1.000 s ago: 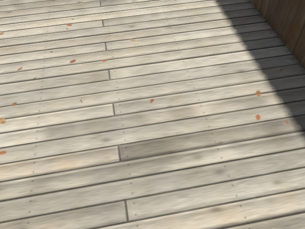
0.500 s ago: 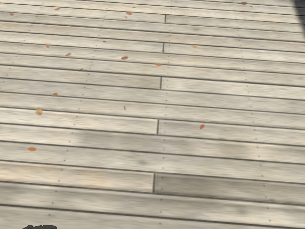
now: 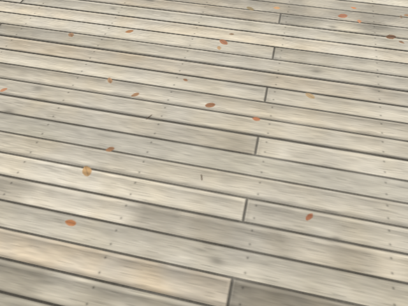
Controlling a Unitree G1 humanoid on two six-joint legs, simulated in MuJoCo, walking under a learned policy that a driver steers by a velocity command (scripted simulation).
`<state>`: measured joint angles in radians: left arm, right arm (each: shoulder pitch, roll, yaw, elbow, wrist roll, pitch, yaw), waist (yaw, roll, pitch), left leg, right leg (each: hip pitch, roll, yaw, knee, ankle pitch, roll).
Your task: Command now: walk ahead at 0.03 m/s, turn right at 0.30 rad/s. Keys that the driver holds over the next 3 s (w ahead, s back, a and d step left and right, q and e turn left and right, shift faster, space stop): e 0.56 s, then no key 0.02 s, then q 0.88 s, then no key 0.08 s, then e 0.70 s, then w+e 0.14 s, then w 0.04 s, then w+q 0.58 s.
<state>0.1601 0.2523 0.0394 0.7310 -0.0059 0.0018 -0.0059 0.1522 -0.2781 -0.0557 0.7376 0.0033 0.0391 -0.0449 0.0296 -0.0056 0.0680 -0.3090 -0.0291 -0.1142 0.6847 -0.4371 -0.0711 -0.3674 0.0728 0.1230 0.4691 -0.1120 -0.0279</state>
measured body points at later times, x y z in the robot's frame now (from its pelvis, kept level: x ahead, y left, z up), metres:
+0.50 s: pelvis +0.01 -0.01 -0.01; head +0.04 -0.03 +0.44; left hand +0.26 +0.20 -0.09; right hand +0.05 -0.33 -0.12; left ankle +0.01 +0.14 -0.73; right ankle -0.01 -0.11 -0.74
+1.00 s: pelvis +0.01 -0.02 +0.00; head +0.04 -0.01 +0.45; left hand +0.25 +0.20 -0.11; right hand +0.04 -0.32 -0.11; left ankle +0.06 +0.11 -0.74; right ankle -0.03 -0.11 -0.72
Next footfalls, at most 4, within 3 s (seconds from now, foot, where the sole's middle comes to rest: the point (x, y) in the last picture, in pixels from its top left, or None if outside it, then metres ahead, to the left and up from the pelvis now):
0.08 left None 0.05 0.14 -0.77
0.48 right None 0.03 -0.13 -0.77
0.86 left None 0.10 0.09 -0.77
1.16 right None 0.02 -0.14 -0.77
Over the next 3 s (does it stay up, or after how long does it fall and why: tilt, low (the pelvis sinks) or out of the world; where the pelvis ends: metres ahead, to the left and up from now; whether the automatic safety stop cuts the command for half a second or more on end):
stays up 0.24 -0.06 0.01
